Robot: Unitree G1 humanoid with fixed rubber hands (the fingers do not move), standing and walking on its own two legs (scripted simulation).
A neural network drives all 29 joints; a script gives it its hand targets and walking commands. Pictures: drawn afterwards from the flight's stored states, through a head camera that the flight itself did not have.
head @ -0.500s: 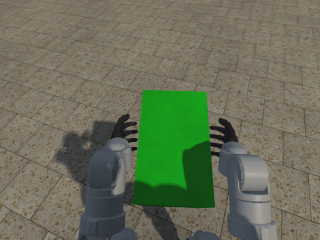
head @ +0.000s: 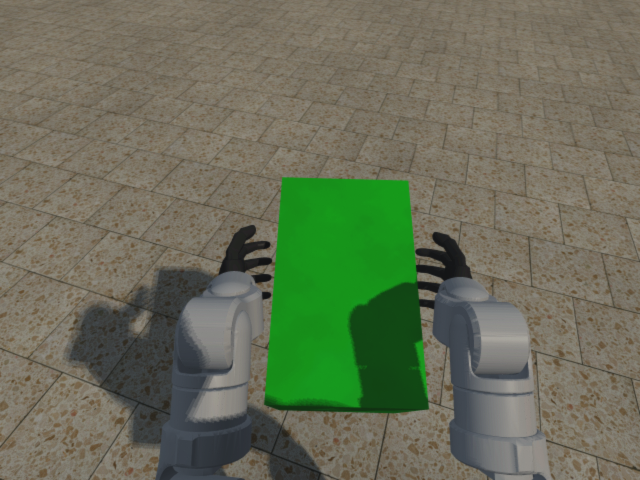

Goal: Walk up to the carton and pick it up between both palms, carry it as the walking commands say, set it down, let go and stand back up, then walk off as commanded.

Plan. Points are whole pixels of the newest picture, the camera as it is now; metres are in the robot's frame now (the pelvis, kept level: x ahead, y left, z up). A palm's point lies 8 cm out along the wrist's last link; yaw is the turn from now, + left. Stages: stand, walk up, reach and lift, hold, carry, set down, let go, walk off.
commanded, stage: carry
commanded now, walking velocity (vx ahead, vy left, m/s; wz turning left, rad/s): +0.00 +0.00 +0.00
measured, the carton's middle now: (340, 300) +0.34 +0.01 +0.02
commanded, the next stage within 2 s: none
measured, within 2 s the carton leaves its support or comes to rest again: neither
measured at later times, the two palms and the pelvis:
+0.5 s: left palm (258, 314) +0.25 +0.10 +0.12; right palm (492, 329) +0.25 -0.15 +0.12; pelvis -0.04 -0.02 +0.01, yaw +0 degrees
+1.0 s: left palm (234, 302) +0.27 +0.13 +0.12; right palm (457, 315) +0.27 -0.12 +0.11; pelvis -0.02 +0.00 +0.00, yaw +0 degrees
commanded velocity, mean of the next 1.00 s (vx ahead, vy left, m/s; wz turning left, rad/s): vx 0.00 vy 0.00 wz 0.00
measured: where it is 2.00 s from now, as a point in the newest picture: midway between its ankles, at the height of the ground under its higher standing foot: outside the picture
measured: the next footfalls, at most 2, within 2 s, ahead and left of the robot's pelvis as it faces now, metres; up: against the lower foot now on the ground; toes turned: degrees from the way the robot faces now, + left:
none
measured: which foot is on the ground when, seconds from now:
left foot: down 0.00-1.00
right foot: down 0.00-1.00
